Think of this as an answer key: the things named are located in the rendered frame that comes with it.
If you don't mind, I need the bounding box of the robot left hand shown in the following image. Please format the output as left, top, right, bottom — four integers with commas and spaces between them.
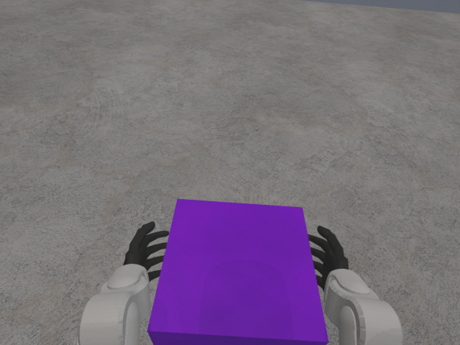
123, 221, 169, 281

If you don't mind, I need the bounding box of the left robot forearm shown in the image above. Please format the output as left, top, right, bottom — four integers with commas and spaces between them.
76, 264, 151, 345

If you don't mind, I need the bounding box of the right robot forearm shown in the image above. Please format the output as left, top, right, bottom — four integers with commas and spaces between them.
324, 269, 403, 345

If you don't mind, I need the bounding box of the carton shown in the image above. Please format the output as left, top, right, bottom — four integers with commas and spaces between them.
147, 199, 328, 345

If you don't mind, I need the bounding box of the robot right hand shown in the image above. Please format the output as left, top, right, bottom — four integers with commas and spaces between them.
308, 226, 349, 291

